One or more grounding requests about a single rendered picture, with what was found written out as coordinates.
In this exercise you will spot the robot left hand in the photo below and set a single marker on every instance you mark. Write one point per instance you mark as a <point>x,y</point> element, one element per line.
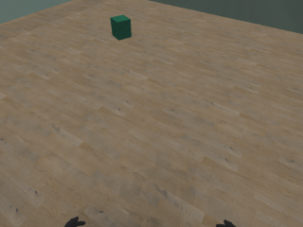
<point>73,222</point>

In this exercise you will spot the carton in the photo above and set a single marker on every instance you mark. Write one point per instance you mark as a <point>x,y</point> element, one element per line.
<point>121,27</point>

